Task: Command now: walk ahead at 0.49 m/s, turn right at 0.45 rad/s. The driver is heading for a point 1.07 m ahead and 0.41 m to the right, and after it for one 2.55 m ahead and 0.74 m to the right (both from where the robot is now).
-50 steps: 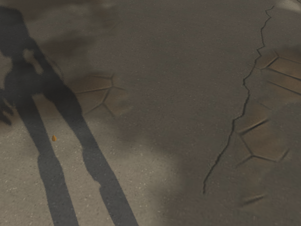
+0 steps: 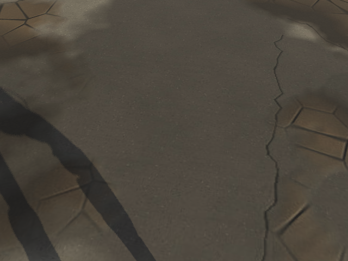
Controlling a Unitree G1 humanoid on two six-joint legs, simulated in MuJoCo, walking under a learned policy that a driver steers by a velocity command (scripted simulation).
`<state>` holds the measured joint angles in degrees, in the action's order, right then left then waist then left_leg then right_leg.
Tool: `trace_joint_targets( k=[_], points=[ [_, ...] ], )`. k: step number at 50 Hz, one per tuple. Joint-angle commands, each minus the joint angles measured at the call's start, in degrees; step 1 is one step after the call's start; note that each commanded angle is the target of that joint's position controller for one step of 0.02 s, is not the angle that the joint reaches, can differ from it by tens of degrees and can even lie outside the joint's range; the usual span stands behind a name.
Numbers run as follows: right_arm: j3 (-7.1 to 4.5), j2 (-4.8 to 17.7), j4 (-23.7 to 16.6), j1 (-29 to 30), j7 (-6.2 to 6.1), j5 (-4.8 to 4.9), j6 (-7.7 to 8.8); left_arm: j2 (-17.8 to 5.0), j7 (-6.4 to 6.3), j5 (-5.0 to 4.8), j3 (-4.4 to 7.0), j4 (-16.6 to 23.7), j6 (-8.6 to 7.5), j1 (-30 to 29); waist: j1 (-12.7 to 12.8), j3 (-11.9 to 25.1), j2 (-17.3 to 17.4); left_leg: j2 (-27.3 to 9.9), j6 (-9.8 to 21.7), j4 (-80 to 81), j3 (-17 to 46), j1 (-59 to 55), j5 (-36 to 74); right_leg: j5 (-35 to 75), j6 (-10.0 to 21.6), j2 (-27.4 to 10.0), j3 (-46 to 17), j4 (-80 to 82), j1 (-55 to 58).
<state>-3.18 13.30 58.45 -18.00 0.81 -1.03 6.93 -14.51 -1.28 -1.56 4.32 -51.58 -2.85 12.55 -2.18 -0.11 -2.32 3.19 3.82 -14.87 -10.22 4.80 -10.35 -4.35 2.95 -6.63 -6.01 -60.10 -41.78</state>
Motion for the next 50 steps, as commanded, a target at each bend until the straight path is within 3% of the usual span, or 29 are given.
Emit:
trace_joint_targets(
  k=[1, 6, 9, 11, 12, 13, 14, 15, 16, 17, 18, 19, 20, 22, 24, 29, 31, 34, 36, 37, 38, 39, 40, 41, 42, 43, 44, 46, 50],
  points=[
    [-1.06, 7.56, -4.00, 4.03, -1.36, -0.08, 0.75, -1.73, 0.95, 0.24, 0.51, 2.61, -0.71, 0.42, 2.19, -3.68, 4.33, -16.59, 6.28, 9.56, 5.97, 3.92, 9.85, 8.96, -0.52, -0.84, -0.63, 7.98, -0.30],
    [-1.40, 9.30, -2.95, -1.84, -2.23, 0.82, -0.82, 0.02, 3.15, 0.50, -0.70, 7.51, -1.02, -10.36, -2.12, -6.53, 2.83, -18.96, 5.62, 7.50, 1.82, -5.90, 13.16, 8.94, 0.01, -0.26, 5.37, 19.22, -3.61],
    [-1.89, 10.40, -2.99, -2.93, -2.23, 1.46, -2.29, -0.26, 4.44, 0.24, -0.82, 10.68, -0.96, -13.15, -2.19, -6.79, 3.70, -20.62, 4.85, 2.80, -0.04, -11.56, 21.22, 1.47, 1.49, 1.12, 8.66, 22.25, -3.56],
    [-2.37, 12.04, -4.16, -0.90, -2.45, 1.66, -3.00, -2.21, 4.97, 0.10, 0.04, 11.72, -0.78, -10.62, 0.54, -3.46, 6.35, -20.52, 3.47, -4.48, -2.20, -12.07, 41.67, -4.25, 3.58, 4.89, 12.59, 22.83, 4.55],
    [-2.61, 12.85, -4.74, 0.19, -2.64, 1.69, -3.41, -4.07, 5.05, -0.03, 1.00, 11.26, -0.65, -5.99, 3.50, -0.19, 7.76, -20.09, 2.73, -11.91, -3.11, -11.46, 51.55, -6.66, 4.94, 7.51, 14.21, 22.64, 11.53],
    [-2.60, 13.19, -5.38, 1.64, -2.72, 1.94, -3.75, -7.04, 4.81, -0.20, 2.61, 9.59, -0.64, 2.26, 8.34, 4.45, 7.53, -18.38, 1.24, -23.28, -4.25, -8.01, 54.10, -4.05, 6.96, 10.21, 14.65, 26.23, 23.58],
    [-2.22, 12.55, -6.57, 1.82, -2.71, 1.65, -3.39, -12.08, 3.59, -0.10, 4.93, 7.36, -0.25, 11.96, 12.70, 9.90, 3.53, -15.91, -1.49, -39.93, -4.18, 4.64, 40.58, -2.98, 9.97, 7.09, 6.31, 29.14, 41.53],
    [0.72, 2.58, -9.52, -4.14, -1.37, -0.27, -1.59, -18.77, 2.90, -0.25, 6.01, 7.12, -0.30, 12.50, 5.86, 14.85, -12.39, -4.27, -4.98, -61.88, -0.33, 31.98, -16.50, -8.12, 20.42, -8.93, -25.65, 32.22, 62.57],
    [0.37, 6.33, -11.19, 0.89, -0.44, 2.16, 1.44, -15.12, 2.91, 0.75, 4.71, 8.49, -0.99, 15.19, 8.89, 23.48, -7.58, -1.03, -4.08, -69.66, 14.17, 39.41, -22.98, -12.58, 23.87, -13.96, -43.44, 42.43, 67.74],
    [-0.49, 9.09, -13.16, 7.52, -0.01, 4.18, 2.81, -11.25, 2.90, 1.35, 3.66, 8.08, -1.52, 13.49, 10.11, 15.79, -4.75, -4.37, -2.16, -68.55, 16.03, 44.82, -17.67, -8.18, 19.81, -11.80, -34.62, 43.23, 64.19],
    [-0.21, 8.64, -13.63, 8.76, -0.21, 3.66, 3.30, -9.01, 2.87, 0.85, 2.97, 8.89, -1.84, 9.01, 7.45, 10.46, 0.06, -7.09, -1.26, -63.27, 15.80, 43.34, -12.38, -3.01, 17.40, -9.30, -26.30, 42.92, 55.24],
    [-0.63, 8.85, -12.93, 8.62, -0.65, 2.30, 3.05, -7.01, 2.95, 0.77, 2.29, 10.24, -1.88, 4.10, 4.63, 6.93, 3.32, -8.97, -1.60, -58.26, 15.37, 38.92, -9.88, 2.98, 15.71, -6.97, -20.33, 43.62, 45.89],
    [-1.21, 9.49, -12.83, 7.03, -0.71, 1.79, 2.16, -5.75, 2.80, 1.27, 1.72, 11.36, -1.95, 1.39, 2.33, 5.62, 2.86, -10.31, -2.08, -55.21, 15.75, 34.29, -8.43, 6.89, 15.05, -5.39, -16.80, 44.91, 39.70],
    [-1.46, 8.52, -13.44, 5.89, -0.67, 1.00, 0.45, -6.63, 2.42, 0.98, 1.78, 11.97, -2.07, 0.59, 0.52, 3.87, 2.87, -10.61, -3.88, -49.96, 14.88, 31.10, -7.17, 10.38, 15.10, -3.75, -13.85, 46.98, 33.56],
    [-1.12, 7.05, -14.86, 8.70, -0.99, 0.19, -0.41, -8.63, 1.62, 0.71, 2.26, 11.82, -2.19, 2.24, 0.70, 2.01, 2.51, -9.89, -5.89, -43.31, 13.53, 31.30, -3.06, 13.45, 14.93, -2.35, -10.44, 48.00, 29.67],
    [-0.14, 5.01, -18.43, 19.73, -0.64, 0.66, -0.16, -9.73, 0.56, 0.29, 2.65, 11.41, -1.38, 6.39, 4.94, 0.06, -1.72, -5.02, -6.72, -20.39, 11.86, 26.66, 15.09, 5.53, 10.31, 2.25, -6.53, 46.38, 26.38],
    [-0.32, 5.85, -19.81, 22.27, -0.31, 1.32, 0.08, -9.84, 0.64, 0.12, 2.70, 10.88, -1.23, 8.24, 6.07, 0.07, -2.86, -3.96, -6.37, -17.08, 12.38, 25.01, 16.64, 2.60, 9.55, 1.15, -9.00, 45.14, 27.63],
    [-1.15, 8.34, -20.86, 22.65, 0.32, 1.54, 0.89, -9.20, 0.26, -0.08, 2.60, 10.74, -0.74, 9.11, 5.51, 0.44, -3.86, -3.66, -4.89, -13.08, 14.36, 24.18, 12.29, -0.16, 8.63, -1.17, -14.36, 40.33, 33.24],
    [-1.85, 9.57, -20.32, 19.21, 0.49, 1.61, 1.58, -9.29, -0.05, 0.17, 2.67, 11.34, -0.24, 7.83, 3.31, 1.20, -5.64, -3.25, -3.28, -11.64, 13.79, 19.79, 7.49, 1.90, 7.69, -1.60, -16.91, 36.50, 34.89],
    [-2.61, 10.65, -19.06, 14.14, 0.26, 1.28, 1.89, -8.16, -0.03, 0.30, 2.24, 11.95, -0.10, 6.84, 0.60, 3.54, -5.64, -3.14, -1.84, -9.70, 12.93, 12.49, 7.55, 5.45, 6.31, 0.74, -16.15, 31.83, 34.03],
    [-3.46, 13.09, -18.13, 6.23, -0.09, 0.27, 2.17, -5.40, 0.24, 0.84, 1.12, 13.20, -0.26, 5.67, -3.25, 10.28, -2.96, -9.59, 1.36, -11.43, 18.14, -1.02, 6.98, 3.58, 4.22, 3.91, -12.88, 19.42, 28.75],
    [-4.65, 17.88, -17.26, -2.21, -0.52, -0.72, 1.76, -1.56, 0.19, 0.65, -0.02, 14.57, -0.72, 11.57, -2.71, 19.44, 10.13, -22.94, 8.78, -10.32, 38.30, -22.63, 2.08, -14.16, -0.03, 11.46, -5.45, -0.66, 11.25],
    [-4.58, 16.85, -15.69, -4.05, 0.08, 0.51, 1.14, -3.78, 0.23, -0.90, -0.27, 15.09, -1.15, 15.68, -1.25, 21.89, 22.64, -29.41, 13.50, -4.17, 58.19, -27.88, -12.24, -30.57, -1.07, 10.75, -4.43, -12.49, -2.19],
    [-3.17, 11.08, -17.19, -0.71, -0.08, 1.15, 0.70, -9.23, 0.21, -1.28, 0.98, 14.02, -0.80, 11.93, -2.46, 13.58, 13.72, -27.15, 10.84, -2.60, 51.65, -21.15, -19.18, -25.88, -1.59, 7.14, -5.44, -17.61, -6.17],
    [-2.42, 8.80, -17.71, 2.17, -0.33, 1.08, 0.04, -10.43, 0.26, -0.44, 1.33, 14.91, -0.35, 6.60, -2.66, 7.57, 8.36, -24.54, 8.15, -2.23, 41.61, -12.90, -15.50, -20.90, -1.74, 4.90, -2.92, -17.40, -5.65],
    [-1.92, 7.84, -17.62, 4.91, -0.30, 0.66, -0.36, -9.60, 0.37, 0.29, 1.39, 15.65, -0.12, 4.06, -1.21, 3.39, 6.06, -21.72, 7.12, -0.60, 34.94, -4.95, -8.91, -17.49, -1.78, 3.14, -2.04, -14.56, -3.22],
    [-1.52, 6.80, -17.31, 6.46, -0.33, 0.36, -0.42, -8.67, 0.60, 0.45, 1.57, 16.00, 0.14, 3.39, 0.28, 1.11, 6.89, -19.49, 6.41, 0.96, 29.96, -0.11, -4.36, -15.39, -1.59, 1.45, -2.02, -11.69, -1.07],
    [-1.73, 7.10, -16.49, 6.75, -0.26, 0.43, 0.01, -6.02, 1.06, -0.19, 1.13, 16.24, 0.85, 4.58, 1.54, 0.28, 8.70, -17.78, 6.47, 3.85, 23.24, 4.15, 0.87, -13.40, -1.61, 0.16, -0.49, -9.18, 2.09],
    [-2.74, 9.89, -14.65, 5.36, -0.39, 0.59, 0.52, -4.77, 1.07, 0.29, 0.71, 18.05, 1.29, 1.38, 1.46, -0.13, 6.38, -18.73, 7.90, 5.75, 15.45, 2.07, 11.37, -6.29, -2.72, -0.64, -0.40, -2.10, -1.54]
  ],
)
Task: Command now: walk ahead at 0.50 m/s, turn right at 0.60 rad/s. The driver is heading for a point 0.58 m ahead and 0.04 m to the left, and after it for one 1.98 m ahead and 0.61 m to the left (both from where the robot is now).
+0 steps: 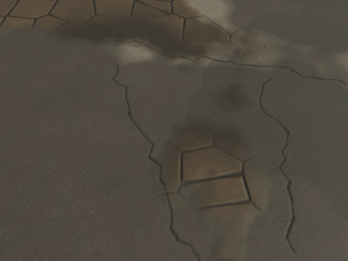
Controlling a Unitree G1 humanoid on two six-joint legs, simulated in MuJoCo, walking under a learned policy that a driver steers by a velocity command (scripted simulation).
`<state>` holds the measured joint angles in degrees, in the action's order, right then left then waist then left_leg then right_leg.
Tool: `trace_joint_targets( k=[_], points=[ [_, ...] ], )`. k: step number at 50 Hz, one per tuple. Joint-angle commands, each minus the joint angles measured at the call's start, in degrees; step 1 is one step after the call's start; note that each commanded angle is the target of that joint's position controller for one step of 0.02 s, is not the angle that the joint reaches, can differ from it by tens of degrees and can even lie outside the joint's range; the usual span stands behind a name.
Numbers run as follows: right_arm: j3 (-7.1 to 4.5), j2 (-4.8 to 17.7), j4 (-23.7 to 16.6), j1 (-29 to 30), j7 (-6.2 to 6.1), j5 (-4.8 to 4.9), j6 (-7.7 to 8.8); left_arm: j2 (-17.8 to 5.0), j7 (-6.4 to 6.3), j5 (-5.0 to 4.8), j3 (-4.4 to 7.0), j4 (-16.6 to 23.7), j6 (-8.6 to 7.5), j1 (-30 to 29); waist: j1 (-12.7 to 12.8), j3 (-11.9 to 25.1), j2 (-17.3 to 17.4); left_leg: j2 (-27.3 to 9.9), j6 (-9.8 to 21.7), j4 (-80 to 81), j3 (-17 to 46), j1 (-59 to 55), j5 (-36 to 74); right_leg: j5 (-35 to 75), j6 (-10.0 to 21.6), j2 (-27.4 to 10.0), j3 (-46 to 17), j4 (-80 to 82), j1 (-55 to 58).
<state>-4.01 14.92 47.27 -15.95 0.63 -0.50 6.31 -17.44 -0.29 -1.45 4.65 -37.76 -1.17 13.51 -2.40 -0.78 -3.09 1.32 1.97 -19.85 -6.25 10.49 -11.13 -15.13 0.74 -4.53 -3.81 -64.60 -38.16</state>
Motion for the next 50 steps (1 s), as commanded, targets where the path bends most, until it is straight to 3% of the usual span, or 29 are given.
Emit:
trace_joint_targets(
  k=[1, 5, 8, 10, 12, 13, 14, 15, 16, 17, 18, 19, 20, 22, 26, 31, 36, 38, 39, 40, 41, 42, 43, 44, 45, 46, 47, 48, 50],
  points=[
    [-2.00, 8.67, -3.15, 3.13, -0.30, 0.06, 0.97, -1.75, 0.28, 0.16, 0.31, 4.38, -0.50, -0.47, 1.44, 0.52, 6.96, -16.57, 9.39, 10.76, 9.43, -4.59, 13.76, 7.30, -0.59, -2.68, -2.28, 5.18, -5.39],
    [-1.93, 9.76, -1.63, 0.77, -0.55, 0.58, 0.07, 0.11, 1.71, 0.30, -0.62, 5.94, -1.40, -7.99, -1.59, -1.46, 6.22, -14.89, 7.55, 10.64, 2.61, -5.84, 14.89, 16.61, 0.16, -1.25, 1.54, 19.31, -1.70],
    [-2.10, 11.27, 0.01, -2.48, -0.26, 1.51, -0.79, 0.56, 2.65, 0.01, -1.08, 7.76, -1.78, -12.70, -3.03, -3.62, 6.12, -16.52, 7.63, 10.43, 1.87, -9.18, 14.72, 14.16, 1.25, 0.20, 3.89, 25.98, -0.34],
    [-2.33, 12.35, 0.94, -3.47, -0.18, 2.26, -1.55, -0.37, 3.10, 0.05, -0.85, 8.91, -1.95, -14.08, -2.38, -4.30, 6.88, -18.25, 7.36, 8.55, 1.96, -12.81, 19.43, 9.14, 2.75, 1.27, 5.00, 29.05, 0.32],
    [-2.58, 13.88, 1.44, -2.90, -0.45, 2.71, -2.18, -2.59, 3.16, 0.59, 0.21, 8.62, -1.99, -10.54, 1.16, -1.11, 8.92, -18.35, 6.23, 1.28, 0.29, -14.97, 37.63, 4.54, 4.99, 4.34, 7.41, 31.88, 8.18],
    [-2.37, 13.89, 1.63, -2.17, -0.69, 2.80, -2.56, -4.59, 2.96, 0.78, 1.48, 6.53, -1.96, -3.04, 5.88, 3.41, 8.73, -16.75, 4.88, -7.76, -2.15, -13.40, 45.35, 7.88, 6.64, 6.62, 8.93, 35.59, 19.36],
    [-1.56, 12.09, 1.38, -2.68, -1.01, 2.24, -2.45, -7.95, 2.22, 0.84, 3.16, 3.86, -1.68, 5.93, 9.84, 9.01, 7.50, -14.40, 2.81, -19.68, -3.82, -4.89, 41.19, 11.44, 8.25, 6.08, 6.57, 34.94, 35.34],
    [0.55, 6.50, -1.42, -5.51, -0.57, 0.17, -1.50, -14.78, 1.19, 1.51, 4.58, 2.88, -1.43, 13.15, 9.75, 17.62, -4.81, -8.35, -0.79, -42.67, -4.35, 17.97, 11.09, 12.30, 15.67, -9.80, -17.21, 33.45, 58.84],
    [1.32, 5.52, -0.71, -6.90, 0.12, 0.89, 0.09, -13.95, 1.29, 0.96, 3.77, 2.91, -1.73, 13.63, 8.35, 26.37, -9.21, -1.46, -1.78, -55.95, 6.16, 28.25, -22.54, 8.23, 22.12, -18.87, -40.09, 43.45, 63.88],
    [-0.25, 10.39, -1.99, -1.38, 0.64, 3.19, 0.80, -9.94, 1.81, 1.29, 2.37, 2.74, -2.14, 11.48, 9.60, 20.13, -3.80, -4.68, -1.06, -59.06, 10.43, 33.74, -19.97, 7.70, 19.04, -16.80, -32.71, 44.81, 59.02],
    [0.06, 9.70, -3.36, 2.48, 0.67, 3.65, 1.00, -7.99, 1.87, 1.08, 1.71, 2.50, -2.36, 8.14, 8.20, 12.36, -3.15, -6.91, -0.43, -56.63, 9.16, 34.83, -15.63, 10.80, 16.77, -14.02, -23.40, 45.19, 50.34],
    [0.10, 8.96, -2.89, 3.07, 0.39, 2.74, 0.66, -5.82, 2.00, 1.02, 0.99, 2.34, -2.60, 4.26, 5.77, 7.70, 0.03, -9.08, -0.63, -52.35, 8.90, 32.80, -11.55, 14.35, 15.01, -11.62, -16.75, 46.69, 41.97],
    [-0.28, 9.06, -2.20, 2.03, 0.26, 2.02, -0.15, -3.85, 2.06, 1.30, 0.43, 2.52, -3.01, 1.54, 3.71, 5.55, -0.76, -10.60, -0.95, -49.17, 9.45, 29.13, -8.58, 16.18, 13.92, -9.78, -12.37, 48.82, 35.84],
    [-0.08, 6.89, -0.77, -1.44, 0.33, 2.07, -1.94, -3.59, 1.98, 1.71, 0.51, 1.88, -4.03, -0.49, 1.20, 4.31, -1.65, -10.99, -1.91, -47.56, 9.60, 24.39, -4.51, 15.75, 13.89, -8.92, -8.26, 53.33, 29.40],
    [-0.11, 5.58, -2.00, 2.51, -0.30, 1.98, -3.23, -4.42, 1.10, 2.59, 0.95, -1.01, -5.44, 0.90, 1.64, -0.02, -0.18, -9.75, -3.54, -40.05, 12.57, 29.65, 4.81, 18.19, 12.95, -8.74, -0.27, 57.08, 28.34],
    [0.57, 3.66, -4.32, 9.83, 1.11, 1.59, -2.52, -5.72, 0.13, 2.12, 1.19, -3.14, -5.38, 2.10, 4.45, -2.58, 0.29, -7.51, -2.60, -23.69, 9.48, 28.94, 18.43, 18.01, 9.78, -8.03, 7.77, 58.16, 31.61],
    [0.92, 3.56, -8.48, 15.58, 2.86, 1.52, -2.48, -7.23, -0.42, 0.92, 1.99, -6.04, -3.78, 5.24, 6.48, -4.61, 0.56, -6.44, 0.33, -16.60, 6.42, 32.25, 11.77, 23.63, 8.27, -11.51, 10.42, 53.83, 42.17],
    [0.39, 4.73, -9.67, 14.50, 3.45, 1.56, -2.58, -8.65, -0.90, 0.66, 2.40, -6.06, -2.80, 4.05, 4.86, -2.86, -0.90, -4.13, 2.31, -15.77, 3.39, 28.64, 5.53, 38.20, 6.83, -11.93, 12.05, 48.25, 44.51],
    [-0.25, 5.94, -9.63, 11.84, 3.46, 1.54, -2.78, -9.64, -1.25, 0.63, 2.65, -5.86, -2.31, 3.45, 3.22, -0.24, -2.17, -1.87, 3.49, -16.27, 1.27, 23.91, 2.38, 48.86, 5.95, -11.59, 12.94, 43.18, 45.03],
    [-1.43, 7.96, -8.44, 5.41, 3.30, 1.62, -2.93, -10.07, -1.55, 0.59, 2.65, -5.68, -1.72, 2.65, -0.52, 3.59, -2.21, 0.86, 5.04, -15.18, -0.32, 15.19, 1.62, 55.95, 4.69, -10.27, 14.31, 33.98, 43.67],
    [-3.29, 11.44, -6.43, -3.59, 2.56, 1.72, -3.08, -9.27, -1.86, 0.55, 2.16, -5.41, -1.61, 2.70, -5.12, 8.56, -0.32, 2.51, 7.33, -12.46, 1.13, 0.59, 5.00, 52.29, 2.52, -7.64, 15.67, 20.69, 36.83],
    [-5.29, 18.20, -5.79, -9.88, 1.27, 1.75, -3.54, -4.88, -1.73, 1.99, 0.65, -3.36, -2.54, 6.59, -4.82, 15.26, 11.20, -10.54, 14.31, -12.12, 23.18, -20.12, 5.20, 25.12, -0.99, -2.10, 15.93, -0.93, 16.32],
    [-4.65, 18.89, -7.18, -8.16, 1.57, 1.99, -2.87, -0.54, -0.73, 2.23, -1.28, -1.87, -4.72, 8.10, -1.36, 23.13, 17.56, -20.54, 23.22, -1.25, 53.67, -32.49, -2.79, -18.39, -2.80, 8.90, 3.77, -15.85, -0.80],
    [-3.40, 14.23, -7.44, -9.01, 1.70, 1.60, -2.58, -5.52, 0.32, 0.08, -0.17, -0.92, -6.45, 1.61, -5.10, 21.52, 11.32, -19.47, 19.96, 1.83, 50.34, -32.49, -6.25, -16.14, -1.07, 5.30, -3.56, -17.96, -7.06],
    [-2.78, 11.87, -7.42, -6.68, 1.56, 1.59, -2.34, -5.84, 0.66, -0.93, -0.30, 0.32, -7.24, -1.96, -4.32, 13.85, 8.71, -17.58, 17.60, 1.89, 41.98, -25.24, -4.12, -11.64, 0.18, 2.93, -2.33, -14.70, -9.03],
    [-2.32, 10.52, -8.15, -2.77, 1.49, 1.65, -2.30, -5.36, 0.25, 0.31, -0.39, 0.34, -7.52, -3.13, -1.63, 8.41, 3.39, -15.21, 15.87, 2.24, 35.73, -15.84, 1.17, -7.72, 0.45, 0.46, -1.67, -8.99, -6.94],
    [-1.72, 8.62, -9.11, 0.43, 1.27, 1.27, -2.29, -6.20, -0.18, 1.55, 0.22, 0.12, -7.11, -2.97, 0.64, 6.04, 3.71, -13.53, 15.04, 3.13, 31.44, -8.70, 7.28, -5.49, 0.14, -1.19, -1.50, -4.51, -2.66],
    [-1.43, 8.08, -10.21, 2.15, 1.06, 0.73, -2.37, -6.30, -0.16, 1.84, 0.49, 0.07, -6.32, -1.79, 2.32, 5.10, 5.02, -12.17, 15.03, 4.45, 29.64, -4.01, 10.53, -4.23, -0.31, -1.85, -1.63, -2.75, 0.82],
    [-1.68, 8.79, -10.65, 2.77, 0.58, 0.83, -2.21, -4.97, -0.27, 2.25, 0.33, -0.08, -5.04, -0.36, 3.57, 4.29, 5.56, -10.86, 15.59, 5.99, 26.41, 0.83, 15.60, -2.71, -1.96, -1.82, -0.47, 1.55, 2.86]
  ],
)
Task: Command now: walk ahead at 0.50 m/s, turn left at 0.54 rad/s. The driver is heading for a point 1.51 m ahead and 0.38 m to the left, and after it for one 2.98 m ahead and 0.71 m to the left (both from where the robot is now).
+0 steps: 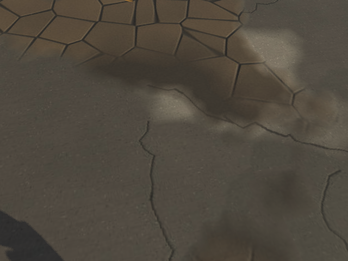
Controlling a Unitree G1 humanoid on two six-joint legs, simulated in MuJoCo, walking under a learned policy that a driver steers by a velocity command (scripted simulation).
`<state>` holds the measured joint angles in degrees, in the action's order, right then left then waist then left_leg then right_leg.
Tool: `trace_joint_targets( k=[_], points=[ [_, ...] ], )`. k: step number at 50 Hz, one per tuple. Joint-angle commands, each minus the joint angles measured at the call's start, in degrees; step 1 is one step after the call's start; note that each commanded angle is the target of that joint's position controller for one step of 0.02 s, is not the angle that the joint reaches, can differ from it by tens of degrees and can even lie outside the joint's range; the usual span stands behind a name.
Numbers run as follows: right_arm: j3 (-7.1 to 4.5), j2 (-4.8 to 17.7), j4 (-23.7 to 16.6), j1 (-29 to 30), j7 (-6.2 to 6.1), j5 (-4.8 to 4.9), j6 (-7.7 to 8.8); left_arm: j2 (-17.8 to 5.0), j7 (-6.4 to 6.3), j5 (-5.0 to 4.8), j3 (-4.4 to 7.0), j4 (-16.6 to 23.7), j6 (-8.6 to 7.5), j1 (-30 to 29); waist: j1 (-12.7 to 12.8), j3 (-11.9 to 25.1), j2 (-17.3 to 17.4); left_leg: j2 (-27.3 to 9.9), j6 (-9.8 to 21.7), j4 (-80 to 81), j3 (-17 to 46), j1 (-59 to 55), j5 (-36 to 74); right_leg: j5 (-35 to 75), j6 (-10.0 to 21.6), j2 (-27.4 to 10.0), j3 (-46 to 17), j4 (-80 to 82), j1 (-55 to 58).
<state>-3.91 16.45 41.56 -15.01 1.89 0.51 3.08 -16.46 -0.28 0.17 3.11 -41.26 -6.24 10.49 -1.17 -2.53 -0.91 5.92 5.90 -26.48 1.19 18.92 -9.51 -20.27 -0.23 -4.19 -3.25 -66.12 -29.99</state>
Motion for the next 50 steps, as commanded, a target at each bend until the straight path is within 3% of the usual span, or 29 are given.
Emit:
trace_joint_targets(
  k=[1, 6, 10, 13, 14, 15, 16, 17, 18, 19, 20, 21, 23, 25, 28, 32, 36, 37, 39, 40, 41, 42, 43, 44, 45, 46, 47, 48, 50],
  points=[
    [-1.97, 7.95, -4.79, 1.31, -1.03, -0.07, 1.14, -5.31, -0.42, 0.78, 1.66, 3.69, 0.45, 1.95, 2.32, 5.43, 3.20, -14.80, 11.62, 13.03, 17.20, -5.92, 16.06, 4.33, -1.89, -1.83, -0.42, 5.80, -5.29],
    [-2.37, 9.15, -3.69, -2.07, -2.44, 0.79, 0.38, -2.71, -0.04, 0.52, 0.39, 5.98, 0.26, -8.28, -1.52, 3.61, 5.37, -10.40, 7.47, 11.92, 12.58, -3.25, 10.52, 22.06, -3.82, 1.86, 0.62, 27.25, -2.05],
    [-2.46, 9.22, -2.58, -5.38, -2.74, 1.16, -0.45, -4.40, 1.11, -0.53, 0.82, 7.35, -0.76, -13.02, -3.33, 3.28, 6.49, -12.26, 6.42, 8.34, 17.95, -7.14, 5.11, 23.42, -3.14, 4.18, -0.51, 35.77, 0.80],
    [-2.59, 9.01, -2.85, -4.69, -2.95, 0.92, -0.90, -6.48, 1.55, -0.80, 1.88, 7.03, -1.59, -10.35, -1.12, 3.55, 8.58, -13.80, 4.98, 3.44, 23.14, -10.81, 4.88, 17.07, -0.82, 4.52, -1.20, 38.81, 4.84],
    [-2.35, 8.16, -3.29, -3.62, -2.92, 0.89, -1.02, -7.09, 1.38, -0.74, 2.43, 5.95, -1.89, -6.36, 1.27, 4.71, 8.90, -12.54, 3.89, 0.47, 23.12, -10.34, 6.33, 17.26, 0.52, 4.68, -0.24, 41.21, 10.28],
    [-1.56, 5.90, -3.98, -3.12, -2.75, 0.62, -0.83, -8.89, 0.99, 0.01, 3.28, 5.03, -2.20, -0.59, 4.19, 9.15, 7.75, -9.73, 2.00, -7.29, 20.79, -7.72, 7.75, 17.06, 2.87, 1.51, -2.20, 41.14, 20.67],
    [-0.29, 2.48, -5.25, -3.85, -2.63, -0.46, -0.59, -12.26, 0.43, 0.72, 4.11, 4.38, -2.13, 8.20, 7.18, 17.26, 0.14, -5.44, -0.41, -23.78, 14.95, -0.01, -2.92, 13.94, 6.39, -8.93, -12.68, 40.58, 35.57],
    [0.34, 0.90, -6.99, -11.64, -2.62, 1.55, -0.10, -15.65, 0.98, 1.12, 4.95, 2.07, -1.32, 11.53, 2.95, 21.55, -20.75, 0.34, -3.40, -40.30, 9.19, 20.15, -25.57, -0.28, 15.13, -19.83, -39.96, 46.68, 49.58],
    [-0.78, 7.24, -5.00, -10.57, -2.82, 1.96, -0.22, -9.69, 1.16, -0.14, 3.70, 3.38, -1.06, 9.60, 4.49, 16.16, -12.37, -4.50, -4.29, -47.20, 10.52, 26.34, -22.55, -11.10, 13.80, -19.47, -40.62, 48.80, 46.32],
    [-1.54, 9.63, -5.74, -4.38, -2.72, 1.41, -0.56, -6.76, 0.81, -0.31, 2.85, 3.74, -0.62, 7.64, 6.02, 9.66, -6.82, -6.19, -4.72, -48.59, 8.88, 27.52, -16.95, -8.48, 11.38, -16.96, -30.86, 49.11, 39.89],
    [-1.53, 8.75, -6.29, -1.69, -2.72, 0.82, -0.81, -6.04, 0.74, 0.23, 2.35, 3.92, -0.26, 5.19, 5.06, 6.31, -2.86, -8.01, -5.12, -47.60, 7.41, 25.54, -12.92, -0.66, 10.27, -14.50, -23.85, 49.98, 33.45],
    [-1.68, 7.99, -7.04, 0.08, -2.45, 0.40, -0.80, -4.97, 0.66, 0.39, 2.00, 3.41, -0.04, 3.68, 4.21, 3.59, -2.69, -9.45, -5.33, -45.15, 7.30, 24.66, -10.38, 5.24, 10.10, -12.45, -18.89, 51.17, 29.07],
    [-1.59, 5.93, -7.31, -0.80, -1.79, 1.24, -1.29, -4.22, 0.48, 0.53, 1.73, 2.64, -0.32, 2.83, 2.58, 2.76, -5.60, -11.35, -5.49, -42.54, 6.04, 21.15, -8.18, 10.48, 9.67, -10.11, -11.70, 53.78, 24.69],
    [-1.25, 4.29, -7.98, 0.24, -1.64, 1.15, -1.83, -5.18, 0.49, 0.15, 2.06, 1.45, -0.71, 3.12, 2.28, 1.97, -5.12, -11.98, -6.08, -40.23, 5.05, 22.12, -6.80, 14.74, 10.67, -10.30, -7.37, 55.63, 23.63],
    [-0.85, 3.42, -9.00, 3.20, -1.47, 0.78, -1.96, -7.16, 0.28, 0.31, 2.72, -0.18, -0.58, 3.67, 2.59, 1.51, -3.32, -12.59, -7.05, -33.90, 4.70, 24.78, -1.43, 21.36, 11.40, -11.08, -2.10, 56.67, 25.42],
    [-0.21, 2.26, -9.94, 9.11, -0.14, 0.84, -1.21, -8.58, -0.08, 0.00, 2.90, -1.76, 0.25, 4.15, 4.68, 0.18, -2.67, -11.90, -6.37, -20.88, 1.37, 22.03, 9.35, 24.94, 9.47, -9.48, 6.11, 56.55, 26.92],
    [0.02, 2.01, -12.18, 14.79, 1.23, 1.08, -1.01, -10.53, -0.13, -0.99, 3.38, -3.75, 1.31, 6.99, 6.25, -1.91, -2.61, -10.60, -4.31, -12.78, -2.25, 20.21, 8.41, 27.95, 8.21, -11.21, 9.81, 55.28, 31.48],
    [-0.19, 2.49, -12.68, 15.16, 1.50, 1.07, -1.05, -11.08, -0.14, -1.32, 3.57, -4.03, 1.66, 7.09, 5.82, -2.01, -2.90, -9.96, -3.38, -11.52, -3.12, 19.34, 6.19, 31.90, 7.74, -11.75, 10.68, 53.92, 32.95],
    [-1.23, 4.48, -12.81, 12.61, 1.63, 0.68, -1.39, -12.94, -0.47, -1.88, 4.13, -4.07, 2.32, 6.58, 3.16, 0.56, -4.77, -6.46, -0.89, -10.32, -6.22, 13.08, 0.17, 50.77, 6.61, -11.91, 12.96, 46.92, 35.07],
    [-2.25, 6.25, -11.87, 7.80, 1.49, 0.60, -1.64, -13.75, -0.70, -2.13, 4.37, -4.01, 2.76, 6.23, 0.06, 3.53, -5.29, -4.11, 0.71, -9.42, -7.61, 6.56, -1.81, 59.24, 5.97, -11.45, 14.11, 39.47, 34.96],
    [-3.93, 8.90, -9.43, -1.58, 0.96, 0.74, -1.88, -13.22, -0.94, -2.36, 4.11, -3.75, 3.03, 5.40, -5.24, 8.24, -3.97, -1.78, 2.93, -5.57, -7.90, -6.70, 2.08, 59.56, 4.37, -9.70, 15.75, 27.80, 30.39],
    [-5.56, 12.80, -7.22, -10.70, -0.28, 0.87, -2.44, -10.21, -1.03, -0.90, 2.84, -3.05, 2.70, 6.83, -8.84, 13.44, 2.09, -7.73, 6.05, -4.79, 2.85, -25.15, 3.21, 40.50, 2.15, -7.57, 15.39, 10.65, 15.58],
    [-5.66, 18.62, -8.05, -7.44, -0.61, 0.92, -1.67, -1.93, -0.08, 1.01, 0.05, 0.18, 1.23, 12.38, -0.53, 18.60, 16.95, -23.01, 16.28, 1.26, 36.42, -40.91, -5.93, -13.03, -0.74, 4.12, 9.67, -8.83, -8.70],
    [-4.15, 13.22, -8.99, -9.86, -0.28, 0.69, -0.84, -7.46, 0.79, -1.12, 0.84, -0.04, -0.67, 7.16, -5.64, 24.92, 10.11, -25.88, 17.21, 8.41, 45.22, -42.18, -11.90, -12.96, -0.11, 3.64, -1.75, -14.13, -13.51],
    [-3.26, 10.52, -7.64, -8.19, 0.00, 0.20, -0.11, -9.49, 1.14, -3.12, 1.46, 1.23, -1.35, 2.56, -5.77, 16.15, 7.60, -24.26, 14.31, 9.07, 35.97, -36.19, -7.35, -7.55, 0.70, 1.25, -1.19, -12.93, -17.15],
    [-2.73, 9.22, -7.57, -4.66, -0.01, 0.43, 0.27, -8.64, 0.80, -2.42, 1.07, 1.35, -1.67, 1.28, -3.38, 10.94, 3.55, -21.69, 12.18, 8.98, 28.40, -27.50, -1.28, -2.52, 1.12, -1.38, -0.70, -8.19, -15.20],
    [-2.11, 7.48, -7.82, -0.88, -0.08, 0.08, 0.39, -8.54, 0.43, -1.02, 1.25, 0.67, -1.52, 1.01, -1.20, 7.88, 2.50, -19.62, 10.66, 9.39, 22.90, -20.03, 5.74, 0.33, 0.76, -3.16, -0.37, -4.03, -11.76],
    [-1.45, 5.89, -8.33, 1.20, -0.18, -0.59, 0.61, -8.73, 0.47, -0.67, 1.49, 0.06, -0.85, 2.57, 0.83, 6.96, 3.38, -17.94, 10.05, 10.79, 19.46, -15.20, 10.78, 2.36, 0.56, -4.36, -0.81, -1.97, -7.81],
    [-1.38, 5.99, -7.61, 1.80, -0.40, -0.57, 1.28, -7.21, 0.52, -0.38, 1.30, -0.82, 0.50, 4.61, 2.33, 6.66, 3.83, -17.24, 10.57, 13.34, 16.30, -10.88, 15.65, 4.28, -0.68, -4.59, -0.06, 1.17, -4.87]
  ],
)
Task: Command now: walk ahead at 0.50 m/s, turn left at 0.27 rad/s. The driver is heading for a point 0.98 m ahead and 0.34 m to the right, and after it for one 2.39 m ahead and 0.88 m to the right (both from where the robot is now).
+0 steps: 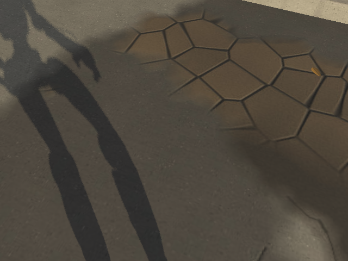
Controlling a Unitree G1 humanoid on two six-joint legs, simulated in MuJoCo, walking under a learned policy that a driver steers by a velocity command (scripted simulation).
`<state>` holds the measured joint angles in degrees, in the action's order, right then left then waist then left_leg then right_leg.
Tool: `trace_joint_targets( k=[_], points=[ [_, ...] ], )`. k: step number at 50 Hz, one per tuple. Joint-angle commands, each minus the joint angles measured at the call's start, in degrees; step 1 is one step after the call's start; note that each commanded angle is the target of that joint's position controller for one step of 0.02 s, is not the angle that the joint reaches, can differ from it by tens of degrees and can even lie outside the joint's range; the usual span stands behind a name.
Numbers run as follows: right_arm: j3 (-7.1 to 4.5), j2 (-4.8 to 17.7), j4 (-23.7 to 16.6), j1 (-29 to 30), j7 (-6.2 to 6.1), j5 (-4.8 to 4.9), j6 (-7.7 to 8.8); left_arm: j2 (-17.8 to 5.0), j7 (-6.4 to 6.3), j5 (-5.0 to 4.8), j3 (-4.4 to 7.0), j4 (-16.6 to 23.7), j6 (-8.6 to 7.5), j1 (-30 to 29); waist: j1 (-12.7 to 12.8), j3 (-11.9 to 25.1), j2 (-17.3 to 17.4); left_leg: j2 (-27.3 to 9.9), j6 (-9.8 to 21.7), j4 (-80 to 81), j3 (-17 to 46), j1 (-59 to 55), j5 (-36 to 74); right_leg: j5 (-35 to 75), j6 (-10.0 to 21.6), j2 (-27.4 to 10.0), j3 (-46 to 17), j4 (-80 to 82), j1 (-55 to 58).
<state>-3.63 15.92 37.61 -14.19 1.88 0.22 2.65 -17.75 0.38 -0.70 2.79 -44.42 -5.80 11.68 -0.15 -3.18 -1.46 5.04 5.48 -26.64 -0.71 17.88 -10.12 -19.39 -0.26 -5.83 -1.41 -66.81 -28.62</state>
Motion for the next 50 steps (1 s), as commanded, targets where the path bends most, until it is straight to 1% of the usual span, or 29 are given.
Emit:
trace_joint_targets(
  k=[1, 4, 7, 10, 13, 16, 17, 18, 19, 20, 21, 22, 23, 24, 25, 28, 30, 34, 37, 39, 41, 42, 43, 44, 45, 46, 47, 48, 50],
  points=[
    [-1.70, 6.93, -2.90, 0.42, -0.54, -0.09, 2.03, -5.16, -0.22, 0.74, 1.45, 2.29, 0.63, 3.14, 1.44, 6.44, 4.11, -16.04, 11.10, 14.51, 16.15, -8.36, 18.00, 4.89, -1.37, -2.85, -1.50, 3.88, -6.37],
    [-1.82, 7.90, -0.92, -1.58, -1.40, -0.03, 2.21, -3.55, -0.32, 1.12, 0.90, 3.83, 1.09, -2.34, 0.01, 3.50, 3.94, -14.38, 9.81, 16.30, 11.52, -7.95, 19.62, 14.35, -2.78, -2.56, -1.04, 13.28, -9.83],
    [-1.73, 8.29, 0.73, -3.62, -1.86, 0.17, 1.95, -2.27, 0.34, 0.74, 0.38, 4.82, 0.56, -7.67, -2.27, 2.27, 4.46, -12.52, 7.28, 16.55, 8.06, -8.59, 16.13, 24.97, -2.47, -0.71, -0.10, 25.24, -7.96],
    [-1.87, 9.13, 2.90, -6.79, -1.91, 0.53, 1.81, -1.81, 1.20, 0.13, 0.02, 6.23, 0.11, -12.84, -4.50, 0.19, 4.81, -14.12, 6.95, 16.67, 8.82, -10.92, 10.98, 28.53, -1.62, 0.94, 0.48, 32.26, -7.02],
    [-2.09, 9.48, 4.81, -8.99, -2.08, 0.69, 1.12, -2.59, 2.22, 0.09, 0.14, 7.72, -0.37, -15.63, -5.02, -0.90, 5.07, -17.15, 6.64, 13.50, 10.54, -18.06, 13.78, 23.92, 0.39, 1.85, 0.13, 36.23, -9.99],
    [-2.45, 10.38, 5.71, -8.54, -2.55, 0.77, 0.31, -4.04, 2.75, 0.24, 0.69, 7.41, -0.69, -12.42, -2.51, 0.98, 6.73, -18.36, 4.83, 8.44, 11.00, -22.18, 25.09, 16.74, 3.04, 3.73, 1.38, 38.36, -4.91],
    [-2.49, 10.76, 5.62, -7.43, -2.66, 0.71, 0.04, -5.26, 2.51, 0.38, 1.40, 6.27, -0.76, -7.92, 0.24, 3.96, 7.26, -17.02, 3.89, 3.26, 9.80, -21.95, 35.15, 15.94, 4.35, 5.72, 3.29, 39.30, 2.17],
    [-1.95, 9.79, 5.38, -6.84, -2.76, 0.41, -0.18, -7.69, 2.06, 0.60, 2.60, 4.00, -0.77, 0.26, 4.27, 9.74, 6.34, -13.98, 2.27, -6.63, 7.40, -18.63, 39.31, 18.63, 6.37, 5.68, 3.53, 39.10, 14.74],
    [-0.81, 7.39, 4.10, -7.23, -3.04, -0.89, -0.17, -11.47, 1.63, 1.06, 3.40, 2.27, -0.55, 10.59, 7.70, 18.81, 0.48, -10.34, 0.16, -23.85, 4.42, -7.88, 24.18, 22.05, 10.26, -4.06, -7.74, 36.47, 32.07],
    [0.67, 1.57, 3.71, -15.67, -2.39, -0.28, 1.03, -14.51, 2.08, 0.81, 4.21, 0.60, -0.26, 13.39, 3.17, 25.28, -16.67, 0.08, -4.23, -43.25, 3.97, 15.13, -17.64, 8.77, 20.08, -15.31, -36.17, 42.92, 50.72],
    [-0.01, 6.76, 4.02, -11.69, -2.01, 0.08, 2.11, -9.04, 2.20, -0.82, 2.73, 1.07, -0.05, 12.78, 5.70, 23.49, -11.45, -2.52, -4.05, -48.61, 9.15, 22.42, -22.44, -0.91, 18.64, -14.06, -41.40, 48.20, 51.16],
    [-0.69, 9.06, 2.17, -5.14, -1.60, 1.31, 2.89, -7.18, 1.85, -0.70, 2.17, 1.93, 0.26, 8.61, 5.88, 14.62, -7.35, -5.30, -3.82, -48.81, 7.73, 26.21, -17.53, -0.43, 16.38, -12.33, -33.27, 49.34, 43.91],
    [-0.39, 8.47, 1.24, -1.41, -1.70, 1.06, 3.51, -6.96, 1.62, 0.01, 2.05, 2.86, 0.60, 5.19, 4.76, 9.74, -1.59, -7.51, -3.77, -46.20, 6.27, 25.14, -12.98, 5.16, 15.40, -10.17, -27.88, 50.28, 35.77],
    [-0.61, 8.14, 0.75, 0.42, -1.84, -0.01, 3.79, -6.20, 1.57, 0.44, 1.83, 3.30, 0.79, 3.12, 3.25, 6.18, 0.44, -8.99, -4.16, -42.25, 5.70, 23.56, -10.32, 11.60, 15.37, -8.42, -24.14, 51.47, 29.00],
    [-0.74, 7.60, 0.62, -0.53, -1.85, -0.45, 3.68, -5.33, 1.39, 1.07, 1.44, 3.67, 0.73, 2.28, 1.31, 5.99, -0.70, -10.15, -4.49, -39.78, 6.10, 20.00, -8.49, 15.86, 15.39, -7.01, -22.00, 52.71, 25.07],
    [-0.32, 5.33, 0.43, -1.70, -2.13, -0.79, 2.65, -5.67, 0.93, 0.24, 1.69, 3.62, 0.59, 2.20, -0.64, 5.37, -2.59, -10.43, -6.69, -31.71, 4.87, 16.63, -8.00, 19.65, 16.56, -5.11, -17.52, 55.60, 19.27],
    [0.21, 4.29, -0.88, 2.39, -2.40, -0.93, 2.30, -7.44, 0.24, -0.03, 2.37, 3.32, 0.71, 3.03, 0.12, 3.64, -2.43, -9.98, -7.98, -24.25, 4.09, 16.45, -2.86, 19.55, 16.17, -4.02, -14.96, 56.91, 16.12],
    [0.72, 3.33, -2.45, 10.70, -1.83, -0.41, 2.98, -8.64, -0.69, -0.62, 2.98, 2.49, 1.61, 6.29, 3.13, 2.41, -2.75, -7.22, -9.08, -9.41, 3.96, 11.42, 11.29, 16.40, 13.18, -1.26, -12.05, 55.72, 13.36],
    [0.33, 4.45, -3.63, 14.62, -1.25, 0.29, 3.66, -8.68, -0.94, -1.07, 3.14, 1.82, 2.40, 9.31, 4.34, 2.65, -3.16, -5.77, -8.93, -4.27, 4.87, 8.83, 12.49, 13.09, 12.33, -2.35, -15.18, 52.62, 15.56],
    [-0.32, 5.95, -3.83, 14.43, -1.01, 0.52, 4.12, -8.66, -1.16, -1.01, 3.27, 1.95, 2.82, 9.49, 3.41, 2.98, -4.05, -5.63, -7.95, -1.69, 5.69, 6.34, 9.57, 10.61, 11.19, -3.37, -18.56, 49.62, 17.63],
    [-1.18, 7.21, -2.52, 9.48, -1.08, 0.53, 4.57, -7.67, -1.26, -0.73, 3.11, 2.46, 3.22, 8.43, 0.16, 4.39, -4.96, -5.68, -5.91, 1.25, 4.71, -1.18, 6.70, 10.66, 9.34, -2.19, -19.77, 44.50, 17.13],
    [-2.01, 8.86, -1.44, 4.09, -1.48, 0.00, 4.78, -5.47, -1.16, -0.37, 2.39, 2.95, 3.16, 8.26, -2.50, 7.81, -4.20, -7.97, -3.94, 1.94, 5.89, -10.14, 5.24, 11.07, 7.51, 0.78, -18.00, 37.73, 14.42],
    [-2.96, 12.34, -0.53, -4.85, -2.01, -0.77, 4.74, -1.39, -0.98, 0.68, 1.00, 4.21, 2.92, 8.58, -5.90, 15.68, 3.55, -18.63, -0.30, 1.59, 15.94, -23.96, 1.55, 2.14, 5.11, 4.94, -12.38, 20.68, 7.33],
    [-3.98, 16.66, 1.23, -8.06, -1.70, -1.15, 3.67, 0.92, -0.89, -0.93, 0.14, 6.65, 2.08, 15.41, -2.40, 20.55, 22.16, -29.87, 8.43, 7.43, 41.43, -36.95, -11.51, -15.86, 2.57, 10.48, -5.61, 3.99, -11.32],
    [-2.99, 11.41, 0.78, -6.74, -1.44, -0.42, 3.54, -5.16, -1.11, -1.86, 1.39, 5.20, 2.07, 14.13, -3.73, 15.98, 15.57, -29.20, 8.28, 9.97, 44.14, -33.69, -22.25, -13.03, 1.81, 6.10, -7.66, -3.82, -17.76],
    [-2.06, 8.13, 0.49, -4.58, -1.59, -0.17, 3.45, -7.79, -1.07, -1.52, 2.24, 5.75, 2.42, 8.86, -4.75, 9.82, 10.25, -26.59, 5.97, 10.24, 34.67, -27.97, -19.25, -7.68, 1.60, 4.39, -7.09, -5.66, -18.91],
    [-1.47, 6.77, 0.39, -1.71, -1.52, -0.57, 3.34, -7.10, -1.11, -1.01, 2.33, 5.96, 2.79, 6.81, -3.56, 6.99, 6.90, -23.86, 4.66, 11.06, 27.38, -22.23, -11.36, -3.43, 1.08, 2.65, -6.07, -4.88, -16.76],
    [-1.03, 5.26, 0.81, 0.32, -1.50, -0.72, 3.19, -6.46, -0.94, -0.57, 2.47, 6.56, 3.00, 5.35, -2.55, 4.47, 7.10, -21.74, 4.31, 12.30, 22.29, -18.11, -5.54, -0.68, 0.71, 1.37, -6.01, -2.50, -15.75],
    [-0.91, 4.64, 1.60, 1.65, -1.64, -0.95, 3.48, -4.36, -0.31, -1.02, 2.38, 7.19, 3.75, 5.27, -1.00, 2.92, 9.10, -19.61, 3.77, 15.02, 14.97, -13.04, 0.86, 2.13, 0.28, -0.34, -4.98, -0.10, -12.17]
  ],
)
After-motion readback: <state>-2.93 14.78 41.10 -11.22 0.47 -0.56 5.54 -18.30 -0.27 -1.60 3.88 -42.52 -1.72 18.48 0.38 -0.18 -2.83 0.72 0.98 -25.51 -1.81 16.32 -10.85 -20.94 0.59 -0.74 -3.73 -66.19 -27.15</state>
